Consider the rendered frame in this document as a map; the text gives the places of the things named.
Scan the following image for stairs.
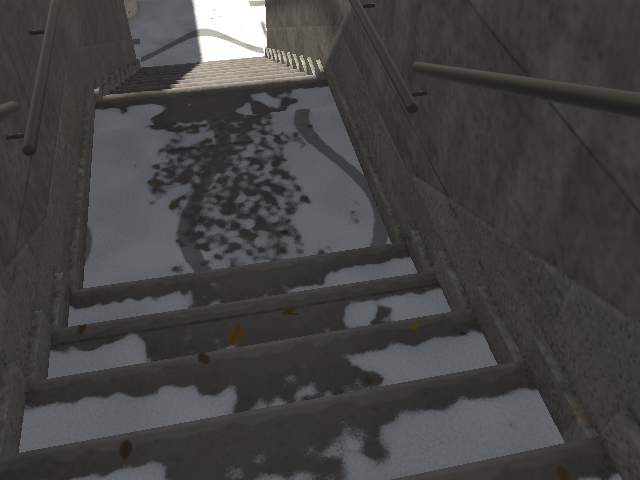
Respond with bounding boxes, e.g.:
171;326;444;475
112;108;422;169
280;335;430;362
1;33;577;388
0;242;622;480
103;56;317;100

